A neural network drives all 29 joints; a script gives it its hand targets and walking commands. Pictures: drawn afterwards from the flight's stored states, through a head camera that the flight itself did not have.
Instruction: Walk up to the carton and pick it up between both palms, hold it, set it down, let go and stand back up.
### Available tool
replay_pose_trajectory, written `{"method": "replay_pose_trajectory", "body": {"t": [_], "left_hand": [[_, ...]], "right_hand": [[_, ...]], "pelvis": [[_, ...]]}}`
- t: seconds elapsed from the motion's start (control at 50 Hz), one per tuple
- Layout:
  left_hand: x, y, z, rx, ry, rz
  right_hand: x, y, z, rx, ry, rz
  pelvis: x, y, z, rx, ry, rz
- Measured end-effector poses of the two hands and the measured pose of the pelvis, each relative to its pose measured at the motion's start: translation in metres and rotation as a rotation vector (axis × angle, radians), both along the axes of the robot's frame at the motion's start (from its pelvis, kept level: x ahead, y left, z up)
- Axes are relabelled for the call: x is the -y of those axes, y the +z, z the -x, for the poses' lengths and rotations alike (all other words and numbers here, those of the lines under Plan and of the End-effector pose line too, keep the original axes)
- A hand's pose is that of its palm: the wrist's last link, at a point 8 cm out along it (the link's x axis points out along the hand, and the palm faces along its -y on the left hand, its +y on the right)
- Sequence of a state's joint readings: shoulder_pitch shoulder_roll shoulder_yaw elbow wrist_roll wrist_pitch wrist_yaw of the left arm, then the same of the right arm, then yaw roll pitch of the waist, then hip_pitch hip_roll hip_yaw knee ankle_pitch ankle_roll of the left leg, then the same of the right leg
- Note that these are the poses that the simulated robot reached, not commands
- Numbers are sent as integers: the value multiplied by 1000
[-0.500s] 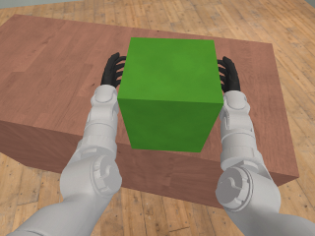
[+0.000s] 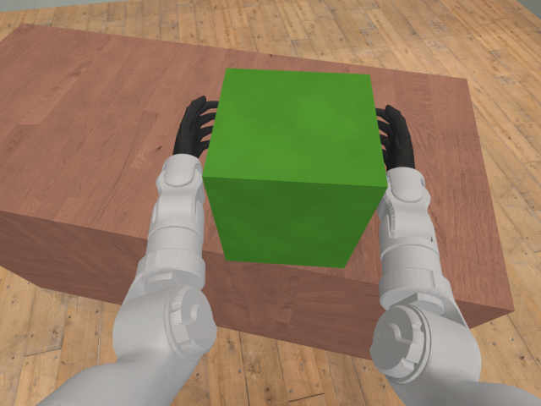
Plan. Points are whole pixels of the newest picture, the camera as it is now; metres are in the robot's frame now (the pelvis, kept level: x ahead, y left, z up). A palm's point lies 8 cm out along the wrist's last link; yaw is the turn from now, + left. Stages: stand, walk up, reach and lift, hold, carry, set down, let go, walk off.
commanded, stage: reach and lift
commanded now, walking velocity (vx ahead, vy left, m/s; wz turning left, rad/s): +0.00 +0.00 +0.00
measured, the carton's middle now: (290, 177) +0.44 -0.03 +0.04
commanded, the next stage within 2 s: none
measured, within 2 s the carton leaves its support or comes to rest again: leaves its support in 1.32 s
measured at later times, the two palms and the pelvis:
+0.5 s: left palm (189, 152) +0.45 +0.12 +0.10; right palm (397, 165) +0.41 -0.18 +0.10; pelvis +0.00 +0.00 +0.00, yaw +0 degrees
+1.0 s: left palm (185, 160) +0.43 +0.13 +0.10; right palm (396, 172) +0.40 -0.17 +0.10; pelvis +0.00 +0.00 +0.00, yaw +1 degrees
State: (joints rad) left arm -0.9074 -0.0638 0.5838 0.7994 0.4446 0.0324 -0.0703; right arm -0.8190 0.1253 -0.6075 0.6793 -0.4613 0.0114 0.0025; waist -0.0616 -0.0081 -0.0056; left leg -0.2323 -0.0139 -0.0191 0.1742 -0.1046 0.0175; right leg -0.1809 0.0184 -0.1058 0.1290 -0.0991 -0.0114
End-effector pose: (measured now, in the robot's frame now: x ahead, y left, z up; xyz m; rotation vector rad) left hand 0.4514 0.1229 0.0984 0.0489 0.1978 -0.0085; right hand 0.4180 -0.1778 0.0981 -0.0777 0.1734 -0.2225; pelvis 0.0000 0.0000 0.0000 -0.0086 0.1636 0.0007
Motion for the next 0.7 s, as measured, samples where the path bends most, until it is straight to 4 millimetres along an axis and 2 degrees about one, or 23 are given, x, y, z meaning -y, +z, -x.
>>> {"method": "replay_pose_trajectory", "body": {"t": [0.26,0.7], "left_hand": [[0,0,1,0,-2,0],[-1,1,6,5,8,-16]], "right_hand": [[0,1,2,7,-1,19],[-2,-1,4,33,5,1]], "pelvis": [[-4,0,3,-1,-3,-1],[1,0,4,-5,11,-1]]}}
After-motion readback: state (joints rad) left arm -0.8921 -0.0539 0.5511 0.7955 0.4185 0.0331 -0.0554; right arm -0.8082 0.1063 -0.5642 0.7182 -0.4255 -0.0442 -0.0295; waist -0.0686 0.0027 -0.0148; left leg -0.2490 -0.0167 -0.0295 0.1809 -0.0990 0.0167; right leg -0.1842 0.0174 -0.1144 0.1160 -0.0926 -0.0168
